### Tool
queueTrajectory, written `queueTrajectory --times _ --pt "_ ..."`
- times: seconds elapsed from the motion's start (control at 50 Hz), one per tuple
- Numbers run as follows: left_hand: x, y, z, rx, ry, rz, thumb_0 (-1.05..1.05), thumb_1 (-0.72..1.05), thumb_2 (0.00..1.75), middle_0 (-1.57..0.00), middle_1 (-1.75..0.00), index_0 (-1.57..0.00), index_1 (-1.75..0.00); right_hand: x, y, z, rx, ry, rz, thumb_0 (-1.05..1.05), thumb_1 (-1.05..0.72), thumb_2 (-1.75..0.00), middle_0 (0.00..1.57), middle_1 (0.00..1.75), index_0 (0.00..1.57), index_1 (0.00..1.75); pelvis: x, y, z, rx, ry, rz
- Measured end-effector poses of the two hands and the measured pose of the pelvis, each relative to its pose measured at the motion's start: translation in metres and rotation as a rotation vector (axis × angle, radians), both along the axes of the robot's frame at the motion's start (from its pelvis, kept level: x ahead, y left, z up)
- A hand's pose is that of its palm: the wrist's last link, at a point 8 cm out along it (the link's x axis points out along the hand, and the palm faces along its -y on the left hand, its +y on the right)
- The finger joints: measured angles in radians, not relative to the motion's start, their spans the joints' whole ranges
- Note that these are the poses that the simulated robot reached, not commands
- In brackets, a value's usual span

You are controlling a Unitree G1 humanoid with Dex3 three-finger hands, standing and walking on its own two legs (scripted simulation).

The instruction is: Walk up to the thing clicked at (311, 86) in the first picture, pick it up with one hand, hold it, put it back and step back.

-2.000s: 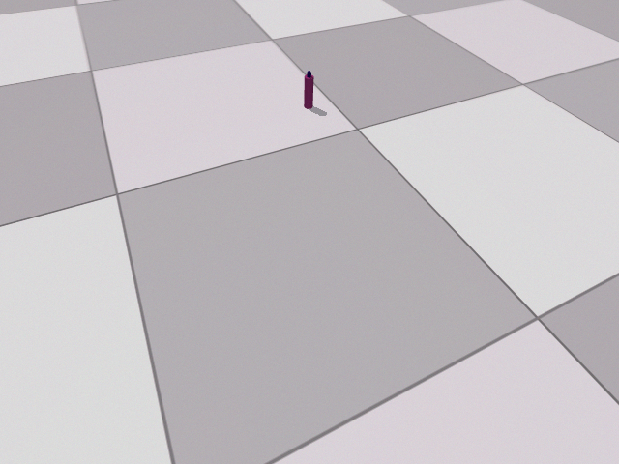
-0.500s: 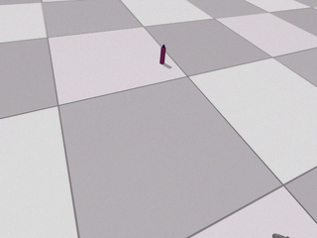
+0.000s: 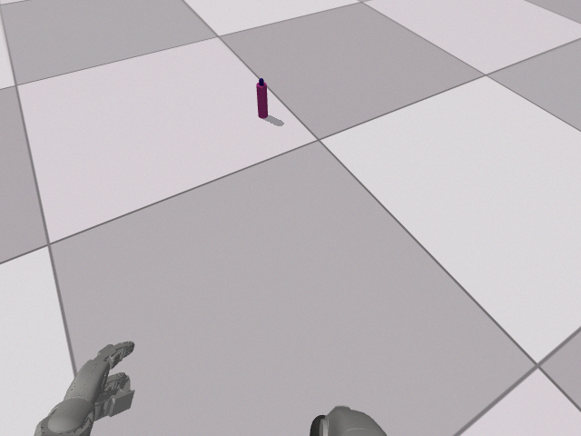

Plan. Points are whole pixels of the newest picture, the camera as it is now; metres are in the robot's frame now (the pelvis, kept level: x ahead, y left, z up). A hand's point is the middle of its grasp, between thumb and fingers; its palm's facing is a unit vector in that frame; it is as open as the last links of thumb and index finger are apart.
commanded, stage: walk up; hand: left
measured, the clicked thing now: (262, 98) +1.75 +0.16 -0.64
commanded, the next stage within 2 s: none
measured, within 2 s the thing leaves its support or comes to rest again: neither
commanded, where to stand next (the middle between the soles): +1.43 -0.05 m, yaw +0 degrees
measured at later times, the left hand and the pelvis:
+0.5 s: hand (112, 293) +0.36 +0.34 -0.14, palm faces -0.09 -0.94 -0.34, open 7.4 cm; pelvis +0.31 +0.05 +0.02, yaw -4 degrees
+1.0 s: hand (186, 158) +0.68 +0.25 -0.09, palm faces -0.06 -0.93 -0.37, open 7.4 cm; pelvis +0.57 -0.01 +0.02, yaw -3 degrees
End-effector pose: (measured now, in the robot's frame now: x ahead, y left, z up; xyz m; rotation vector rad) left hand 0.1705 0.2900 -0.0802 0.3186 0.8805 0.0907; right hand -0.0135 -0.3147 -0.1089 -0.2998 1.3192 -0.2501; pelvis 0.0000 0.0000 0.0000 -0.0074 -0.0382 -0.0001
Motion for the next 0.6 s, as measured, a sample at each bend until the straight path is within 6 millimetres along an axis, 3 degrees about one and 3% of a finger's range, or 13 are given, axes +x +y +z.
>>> queueTrajectory --times 0.1,0.22,0.3,0.36,0.44,0.6 --pt "0.010 0.005 0.010 0.014 0.084 0.036 0.00 0.90 0.90 -0.21 -0.30 -0.21 -0.30 0.107 0.000 0.022 0.014 -0.144 0.072 0.01 -0.90 -0.90 0.20 0.30 0.21 0.30 0.057 0.001 0.019 -0.003 -0.007 -0.019" --pt "0.025 0.037 0.006 0.037 0.198 0.088 0.01 0.90 0.90 -0.21 -0.30 -0.21 -0.30 0.218 0.003 0.043 -0.010 -0.220 0.137 0.01 -0.90 -0.90 0.20 0.30 0.21 0.30 0.130 0.013 0.024 -0.021 0.008 -0.028" --pt "0.051 0.067 -0.007 0.045 0.250 0.130 0.01 0.90 0.90 -0.21 -0.30 -0.21 -0.30 0.289 0.013 0.049 -0.043 -0.233 0.166 0.01 -0.90 -0.90 0.20 0.30 0.21 0.30 0.187 0.027 0.017 -0.037 0.017 -0.030" --pt "0.082 0.090 -0.026 0.060 0.292 0.138 0.01 0.90 0.90 -0.21 -0.30 -0.21 -0.30 0.341 0.024 0.047 -0.081 -0.267 0.175 0.01 -0.90 -0.90 0.20 0.30 0.21 0.30 0.232 0.042 0.003 -0.023 0.021 -0.036" --pt "0.138 0.097 -0.032 0.069 0.332 0.112 0.01 0.90 0.90 -0.20 -0.30 -0.20 -0.30 0.381 0.041 0.052 -0.083 -0.313 0.138 0.01 -0.90 -0.90 0.20 0.30 0.21 0.30 0.276 0.052 0.005 0.000 0.017 -0.051" --pt "0.274 0.079 -0.010 0.031 0.259 0.007 0.01 0.90 0.90 -0.20 -0.30 -0.20 -0.30 0.412 0.050 0.055 -0.048 -0.222 0.061 0.00 -0.90 -0.90 0.20 0.30 0.21 0.30 0.361 0.052 0.025 0.019 0.014 -0.068"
